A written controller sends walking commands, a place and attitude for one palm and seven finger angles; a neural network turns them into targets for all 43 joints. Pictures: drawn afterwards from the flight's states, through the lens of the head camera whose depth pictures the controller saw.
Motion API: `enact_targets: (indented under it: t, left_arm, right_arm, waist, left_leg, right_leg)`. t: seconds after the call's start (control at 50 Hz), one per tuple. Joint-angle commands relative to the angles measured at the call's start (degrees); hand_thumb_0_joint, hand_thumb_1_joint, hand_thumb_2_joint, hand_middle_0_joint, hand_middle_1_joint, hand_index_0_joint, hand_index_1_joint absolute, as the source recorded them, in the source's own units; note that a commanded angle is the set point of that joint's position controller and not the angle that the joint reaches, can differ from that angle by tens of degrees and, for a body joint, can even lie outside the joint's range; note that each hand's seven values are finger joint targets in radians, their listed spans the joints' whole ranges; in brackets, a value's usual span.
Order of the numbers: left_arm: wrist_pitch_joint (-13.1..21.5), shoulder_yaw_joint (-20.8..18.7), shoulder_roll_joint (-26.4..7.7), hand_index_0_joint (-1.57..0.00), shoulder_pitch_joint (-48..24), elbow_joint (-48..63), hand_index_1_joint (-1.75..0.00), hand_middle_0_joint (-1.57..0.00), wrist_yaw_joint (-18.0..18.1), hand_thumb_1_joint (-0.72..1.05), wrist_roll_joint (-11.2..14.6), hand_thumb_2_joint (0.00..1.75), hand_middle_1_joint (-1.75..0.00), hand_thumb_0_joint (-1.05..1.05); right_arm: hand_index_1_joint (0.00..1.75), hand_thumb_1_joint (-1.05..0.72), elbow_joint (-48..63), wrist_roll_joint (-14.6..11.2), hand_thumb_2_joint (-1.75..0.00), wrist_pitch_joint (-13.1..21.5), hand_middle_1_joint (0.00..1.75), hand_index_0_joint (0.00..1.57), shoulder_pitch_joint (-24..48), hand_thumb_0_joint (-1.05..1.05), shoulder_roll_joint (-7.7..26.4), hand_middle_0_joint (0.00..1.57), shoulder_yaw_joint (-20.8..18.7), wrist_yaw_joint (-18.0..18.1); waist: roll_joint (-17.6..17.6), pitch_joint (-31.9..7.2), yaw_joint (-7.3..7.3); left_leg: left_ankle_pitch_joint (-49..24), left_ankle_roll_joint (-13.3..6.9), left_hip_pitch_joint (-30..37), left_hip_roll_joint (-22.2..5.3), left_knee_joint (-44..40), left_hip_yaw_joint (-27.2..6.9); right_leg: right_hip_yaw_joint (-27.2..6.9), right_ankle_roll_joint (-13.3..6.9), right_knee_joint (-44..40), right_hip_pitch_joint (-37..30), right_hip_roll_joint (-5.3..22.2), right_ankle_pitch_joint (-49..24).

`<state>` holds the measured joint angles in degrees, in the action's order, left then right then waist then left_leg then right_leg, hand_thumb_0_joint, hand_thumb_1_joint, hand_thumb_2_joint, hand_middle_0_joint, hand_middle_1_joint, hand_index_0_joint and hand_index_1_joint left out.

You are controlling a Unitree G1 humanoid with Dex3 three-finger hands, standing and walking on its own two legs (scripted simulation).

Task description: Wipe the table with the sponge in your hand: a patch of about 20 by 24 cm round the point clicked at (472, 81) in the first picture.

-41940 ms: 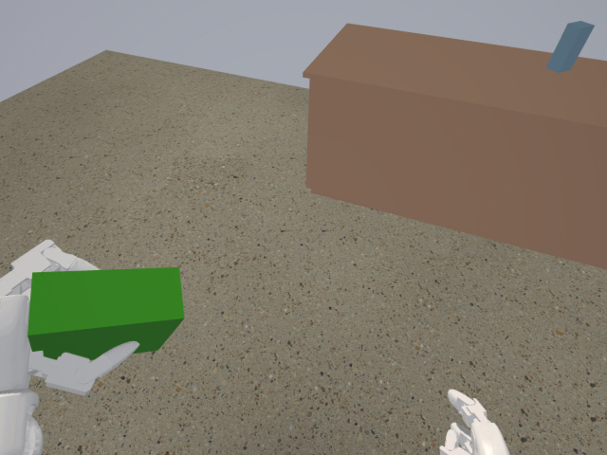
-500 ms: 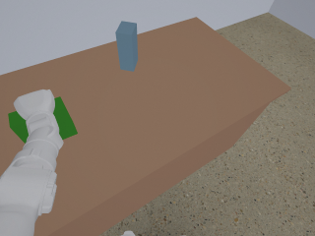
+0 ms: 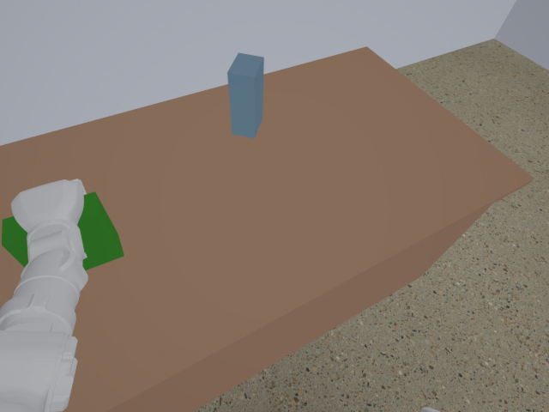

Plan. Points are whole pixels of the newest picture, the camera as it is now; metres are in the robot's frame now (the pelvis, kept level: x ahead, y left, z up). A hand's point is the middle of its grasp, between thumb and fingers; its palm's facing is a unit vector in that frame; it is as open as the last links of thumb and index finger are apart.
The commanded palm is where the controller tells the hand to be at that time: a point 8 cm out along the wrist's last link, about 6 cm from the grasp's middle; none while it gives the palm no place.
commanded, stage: wipe back along the first lane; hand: left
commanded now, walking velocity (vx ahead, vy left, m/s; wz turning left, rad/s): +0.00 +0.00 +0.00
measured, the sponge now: (73, 246) +0.37 +0.35 -0.04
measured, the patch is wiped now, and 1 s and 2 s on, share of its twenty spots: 1.00 1.00 1.00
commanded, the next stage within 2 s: lift the sponge slowly off the table in 1.60 s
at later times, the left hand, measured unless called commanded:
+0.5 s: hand (73, 250) +0.34 +0.32 +0.00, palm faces -0.08 -0.01 -1.00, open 9.7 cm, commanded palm +0.31 +0.29 +0.03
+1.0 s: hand (82, 283) +0.29 +0.29 +0.00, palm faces -0.05 -0.02 -1.00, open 9.7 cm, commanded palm +0.25 +0.27 +0.03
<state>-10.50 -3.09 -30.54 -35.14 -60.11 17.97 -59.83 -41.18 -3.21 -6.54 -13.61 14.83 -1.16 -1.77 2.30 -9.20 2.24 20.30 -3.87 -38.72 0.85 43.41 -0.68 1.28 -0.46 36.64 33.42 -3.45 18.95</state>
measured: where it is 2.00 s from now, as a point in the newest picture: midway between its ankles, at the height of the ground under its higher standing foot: outside the picture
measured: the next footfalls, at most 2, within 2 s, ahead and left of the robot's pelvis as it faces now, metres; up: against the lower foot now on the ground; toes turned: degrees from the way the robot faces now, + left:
none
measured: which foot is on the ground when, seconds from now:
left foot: down 0.00-1.00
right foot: down 0.00-1.00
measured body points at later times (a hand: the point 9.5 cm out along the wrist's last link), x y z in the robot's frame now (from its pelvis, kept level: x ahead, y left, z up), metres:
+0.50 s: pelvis -0.01 +0.00 +0.00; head +0.03 +0.01 +0.45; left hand +0.35 +0.32 +0.05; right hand +0.13 -0.24 -0.12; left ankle +0.00 +0.07 -0.71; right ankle -0.02 -0.13 -0.71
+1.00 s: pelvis +0.00 -0.01 +0.01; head +0.01 -0.02 +0.46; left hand +0.29 +0.29 +0.06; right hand +0.18 -0.25 -0.10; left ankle +0.00 +0.07 -0.71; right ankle -0.02 -0.13 -0.71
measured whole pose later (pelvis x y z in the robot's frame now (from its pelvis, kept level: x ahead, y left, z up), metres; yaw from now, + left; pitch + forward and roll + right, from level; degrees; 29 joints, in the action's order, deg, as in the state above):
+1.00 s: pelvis +0.00 -0.01 +0.01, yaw +1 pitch +9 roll -2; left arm -21.3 5.8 -20.4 -12.5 -33.5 19.4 -57.2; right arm -37.8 -3.9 -8.1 -7.7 14.5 -0.3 -0.4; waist 3.2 -9.1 -2.0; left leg 19.4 -3.0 -30.1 1.6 40.6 -1.2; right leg 1.7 -1.4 36.1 25.7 -2.8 19.5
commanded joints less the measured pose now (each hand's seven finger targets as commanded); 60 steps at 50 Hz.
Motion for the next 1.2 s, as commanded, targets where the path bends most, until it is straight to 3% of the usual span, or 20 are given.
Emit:
enact_targets:
  t: [0.0,0.04,0.1,0.16,0.2,0.32,0.38,0.56,0.66,0.72,0.76,0.8,0.88,0.94,0.96,1.02,1.04,1.08,1.14,1.18]
  left_arm:
    - [-0.5,0.9,-10.3,-1.20,-10.2,6.7,-1.60,-1.20,-0.5,0.10,-1.0,1.30,-1.60,0.00]
    - [-0.2,2.1,-6.9,-1.20,-7.9,9.3,-1.60,-1.20,-0.6,0.10,0.1,1.30,-1.60,0.00]
    - [-1.1,2.8,-5.5,-1.20,-6.3,9.4,-1.60,-1.20,0.1,0.10,0.9,1.30,-1.60,0.00]
    - [-2.1,2.9,-5.2,-1.20,-5.7,9.4,-1.60,-1.20,0.4,0.10,1.3,1.30,-1.60,0.00]
    - [-2.9,4.8,-2.6,-1.20,-4.4,10.2,-1.60,-1.20,0.4,0.10,1.4,1.30,-1.60,0.00]
    - [-4.7,6.4,-0.1,-1.20,-1.2,10.8,-1.60,-1.20,0.1,0.10,1.7,1.30,-1.60,0.00]
    - [-5.0,5.5,-0.5,-1.20,1.0,11.7,-1.60,-1.20,0.2,0.10,1.8,1.30,-1.60,0.00]
    - [-7.3,8.1,4.1,-1.20,5.6,18.0,-1.60,-1.20,0.6,0.10,2.9,1.30,-1.60,0.00]
    - [-9.1,8.0,4.6,-1.20,9.5,20.6,-1.60,-1.20,0.4,0.10,3.3,1.30,-1.60,0.00]
    - [-10.2,8.0,4.2,-1.20,11.3,21.0,-1.60,-1.20,0.1,0.10,2.9,1.30,-1.60,0.00]
    - [-10.3,8.0,4.8,-1.20,13.2,23.5,-1.60,-1.20,-0.2,0.10,3.3,1.30,-1.60,0.00]
    - [-10.6,7.5,4.4,-1.20,15.1,24.0,-1.60,-1.20,-0.3,0.10,3.3,1.30,-1.60,0.00]
    - [-11.0,10.0,7.6,-1.20,17.3,27.1,-1.60,-1.20,-0.6,0.10,3.7,1.30,-1.60,0.00]
    - [-11.2,6.7,4.3,-1.20,19.4,28.5,-1.60,-1.20,-0.5,0.10,3.8,1.30,-1.60,0.00]
    - [-11.3,8.3,6.0,-1.20,20.4,29.5,-1.60,-1.20,-0.7,0.10,4.0,1.30,-1.60,0.00]
    - [-11.4,8.2,6.2,-1.20,22.7,30.7,-1.60,-1.20,-0.7,0.10,4.3,1.30,-1.60,0.00]
    - [-11.4,6.7,4.7,-1.20,23.1,31.3,-1.60,-1.20,-0.6,0.10,4.4,1.30,-1.60,0.00]
    - [-11.4,8.0,6.0,-1.20,23.6,32.0,-1.60,-1.20,-0.7,0.10,4.5,1.30,-1.60,0.00]
    - [-11.5,5.5,4.1,-1.20,27.5,33.4,-1.60,-1.20,-0.6,0.10,5.1,1.30,-1.60,0.00]
    - [-11.6,7.7,6.2,-1.20,26.3,33.9,-1.60,-1.20,-0.7,0.10,5.1,1.30,-1.60,0.00]
  right_arm:
    - [0.30,-0.90,5.2,-0.3,-0.90,1.2,0.30,0.20,-2.4,0.00,9.5,0.20,-3.2,0.8]
    - [0.30,-0.90,6.0,-0.3,-0.90,1.3,0.30,0.20,-1.4,0.00,8.9,0.20,-3.4,0.8]
    - [0.30,-0.90,5.8,-0.5,-0.90,0.9,0.30,0.20,-0.8,0.00,9.1,0.20,-3.3,0.8]
    - [0.30,-0.90,5.9,-0.6,-0.90,0.8,0.30,0.20,0.1,0.00,9.1,0.20,-3.1,1.0]
    - [0.30,-0.90,6.1,-0.6,-0.90,0.7,0.30,0.20,0.8,0.00,8.7,0.20,-3.1,1.0]
    - [0.30,-0.90,7.2,-0.7,-0.90,0.3,0.30,0.20,2.5,0.00,8.5,0.20,-2.6,1.2]
    - [0.30,-0.90,7.5,-0.7,-0.90,0.3,0.30,0.20,3.2,0.00,8.4,0.20,-2.6,1.4]
    - [0.30,-0.90,9.2,-0.9,-0.90,0.3,0.30,0.20,6.3,0.00,7.9,0.20,-2.4,1.3]
    - [0.30,-0.90,9.8,-1.0,-0.90,0.5,0.30,0.20,7.8,0.00,7.7,0.20,-2.2,1.5]
    - [0.30,-0.90,10.1,-1.0,-0.90,0.3,0.30,0.20,8.6,0.00,7.8,0.20,-1.9,1.7]
    - [0.30,-0.90,10.6,-1.0,-0.90,0.5,0.30,0.20,9.2,0.00,7.6,0.20,-1.9,1.7]
    - [0.30,-0.90,10.7,-1.0,-0.90,0.5,0.30,0.20,9.6,0.00,7.7,0.20,-1.8,1.8]
    - [0.30,-0.90,11.5,-1.0,-0.90,0.8,0.30,0.20,10.8,0.00,7.2,0.20,-1.7,1.9]
    - [0.30,-0.90,11.5,-0.9,-0.90,0.9,0.30,0.20,11.4,0.00,7.6,0.20,-1.7,2.2]
    - [0.30,-0.90,11.7,-1.1,-0.90,1.0,0.30,0.20,11.7,0.00,7.3,0.20,-1.6,2.3]
    - [0.30,-0.90,11.9,-1.0,-0.90,1.3,0.30,0.20,12.4,0.00,7.2,0.20,-1.6,2.4]
    - [0.30,-0.90,11.9,-1.0,-0.90,1.4,0.30,0.20,12.7,0.00,7.4,0.20,-1.7,2.4]
    - [0.30,-0.90,12.0,-1.1,-0.90,1.5,0.30,0.20,13.0,0.00,7.2,0.20,-1.5,2.6]
    - [0.30,-0.90,12.2,-1.0,-0.90,1.8,0.30,0.20,13.7,0.00,7.3,0.20,-1.4,2.6]
    - [0.30,-0.90,12.2,-1.1,-0.90,1.9,0.30,0.20,14.0,0.00,7.1,0.20,-1.4,2.9]
  waist:
    - [1.9,-16.0,-0.36]
    - [2.5,-17.0,-0.75]
    - [0.0,-13.8,-0.26]
    - [-0.6,-13.1,-0.56]
    - [-0.3,-13.1,-0.71]
    - [-0.8,-11.1,-1.26]
    - [-1.1,-11.4,-1.93]
    - [-2.7,-10.4,-2.42]
    - [-2.1,-9.9,-3.19]
    - [-3.7,-8.0,-3.02]
    - [-2.6,-9.5,-3.67]
    - [-4.1,-8.8,-3.60]
    - [-3.2,-7.7,-3.51]
    - [-4.4,-8.1,-4.20]
    - [-4.4,-8.3,-4.13]
    - [-4.3,-7.3,-4.38]
    - [-4.4,-7.5,-4.67]
    - [-4.9,-6.0,-4.17]
    - [-4.3,-6.6,-5.47]
    - [-5.5,-4.9,-4.55]
  left_leg:
    - [-25.7,1.2,17.5,-1.2,-3.9,-3.2]
    - [-28.7,1.5,19.7,-1.9,-4.0,-4.0]
    - [-23.8,1.6,18.1,-1.7,-4.6,-4.1]
    - [-21.5,1.6,17.2,-1.5,-5.4,-4.2]
    - [-20.8,1.5,17.9,-1.4,-5.5,-4.0]
    - [-17.8,1.7,16.9,-1.3,-6.5,-4.1]
    - [-17.8,1.7,16.9,-1.1,-6.6,-4.1]
    - [-17.8,1.9,17.8,-1.2,-7.3,-4.5]
    - [-17.3,1.8,17.8,-0.6,-7.6,-3.8]
    - [-16.2,1.7,16.6,-0.4,-7.8,-3.6]
    - [-17.3,1.6,17.6,-0.2,-7.6,-3.5]
    - [-17.0,1.6,17.0,-0.1,-7.5,-3.3]
    - [-16.9,1.5,17.6,-0.1,-7.6,-2.9]
    - [-17.1,1.5,17.0,0.2,-7.7,-2.8]
    - [-16.8,1.4,17.3,0.6,-7.7,-2.6]
    - [-15.9,1.4,17.2,0.5,-7.9,-2.1]
    - [-16.5,1.4,17.2,0.5,-7.8,-2.4]
    - [-15.4,1.3,16.9,0.7,-7.9,-2.2]
    - [-15.5,1.5,16.6,0.9,-8.3,-2.2]
    - [-13.4,1.3,16.3,0.9,-8.6,-2.0]
  right_leg:
    - [0.7,-3.3,-2.7,-4.3,-0.7,-19.8]
    - [1.0,-3.4,-2.6,-3.5,-0.9,-19.0]
    - [1.4,-3.3,-3.2,-2.5,-1.0,-16.1]
    - [1.5,-3.4,-3.3,-3.1,-0.9,-14.8]
    - [1.5,-3.4,-3.6,-2.9,-0.8,-14.1]
    - [1.8,-3.7,-3.8,-3.0,-0.8,-11.5]
    - [1.6,-3.8,-3.7,-4.0,-0.7,-11.8]
    - [1.9,-3.8,-3.9,-5.4,-0.7,-12.0]
    - [1.5,-3.9,-4.3,-7.3,-0.5,-13.1]
    - [1.5,-3.9,-4.3,-7.8,-0.4,-13.1]
    - [1.2,-3.9,-4.3,-8.9,-0.3,-14.6]
    - [1.1,-3.8,-4.4,-9.5,-0.3,-15.7]
    - [1.1,-3.8,-4.5,-9.5,-0.2,-15.8]
    - [0.1,-3.9,-4.7,-11.5,-0.1,-17.9]
    - [0.2,-3.6,-4.8,-11.9,0.0,-18.3]
    - [0.0,-3.6,-5.0,-11.9,0.0,-18.0]
    - [-0.5,-3.8,-5.1,-12.6,-0.1,-18.9]
    - [-0.5,-3.6,-5.3,-12.1,0.1,-18.4]
    - [-1.2,-3.8,-5.4,-13.6,0.0,-19.3]
    - [-0.9,-3.4,-5.8,-12.6,0.1,-16.8]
